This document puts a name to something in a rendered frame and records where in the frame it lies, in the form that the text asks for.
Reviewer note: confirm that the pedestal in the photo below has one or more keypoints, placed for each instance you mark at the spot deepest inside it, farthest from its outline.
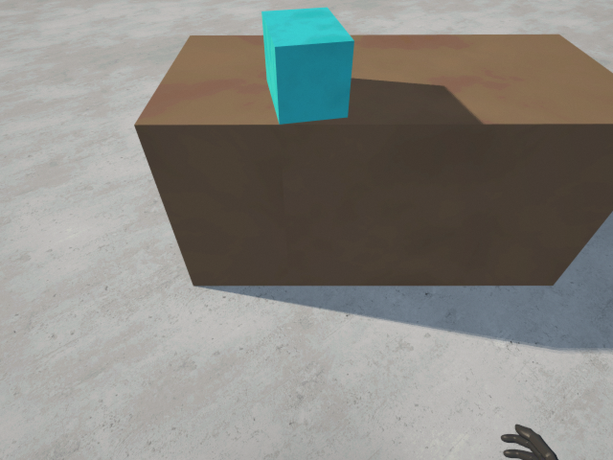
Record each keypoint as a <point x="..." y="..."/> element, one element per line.
<point x="465" y="160"/>

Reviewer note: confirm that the robot right hand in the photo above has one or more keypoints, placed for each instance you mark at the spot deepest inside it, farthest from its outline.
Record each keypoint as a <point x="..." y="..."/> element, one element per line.
<point x="530" y="440"/>

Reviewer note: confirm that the carton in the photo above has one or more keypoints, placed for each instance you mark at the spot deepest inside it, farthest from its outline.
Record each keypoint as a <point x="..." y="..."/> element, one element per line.
<point x="308" y="59"/>

